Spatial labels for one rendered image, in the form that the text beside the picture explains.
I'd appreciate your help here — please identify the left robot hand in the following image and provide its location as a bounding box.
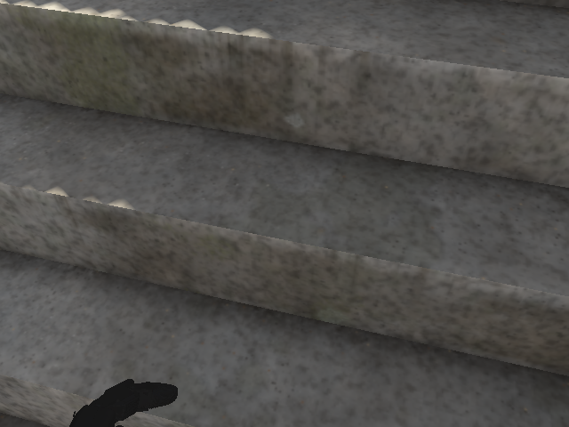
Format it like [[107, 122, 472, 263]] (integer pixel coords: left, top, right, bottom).
[[69, 379, 178, 427]]

